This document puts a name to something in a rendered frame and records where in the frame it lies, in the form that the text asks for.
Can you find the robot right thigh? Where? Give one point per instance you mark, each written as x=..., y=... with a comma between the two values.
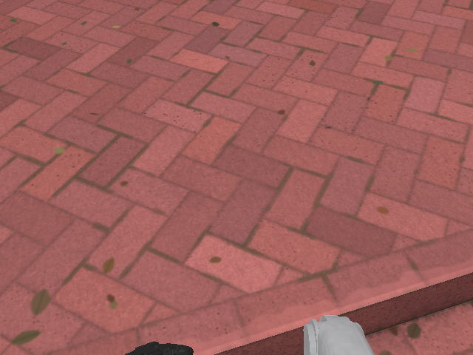
x=335, y=336

